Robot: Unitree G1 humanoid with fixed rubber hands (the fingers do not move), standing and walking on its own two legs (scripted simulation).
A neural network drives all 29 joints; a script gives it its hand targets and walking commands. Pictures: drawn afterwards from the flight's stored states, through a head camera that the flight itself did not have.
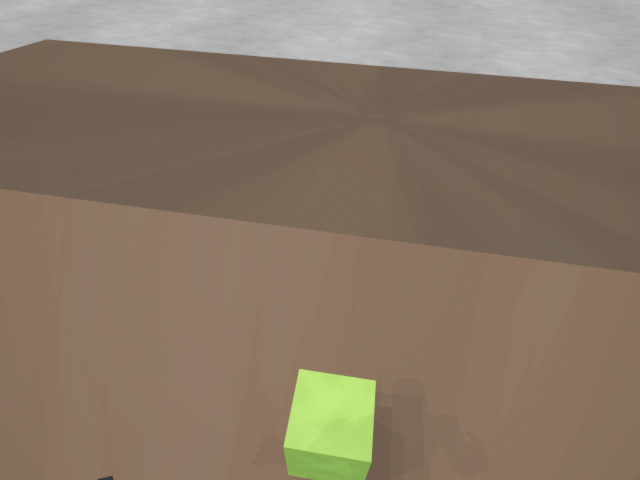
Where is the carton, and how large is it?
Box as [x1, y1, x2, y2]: [283, 369, 375, 479]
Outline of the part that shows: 299,369 283,447 288,474 313,479 364,479 371,461 375,381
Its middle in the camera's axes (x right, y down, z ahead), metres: +0.03 +0.52 +1.07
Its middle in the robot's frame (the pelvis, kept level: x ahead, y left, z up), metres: +0.43 -0.02 -0.66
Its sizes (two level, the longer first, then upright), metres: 0.210 0.200 0.250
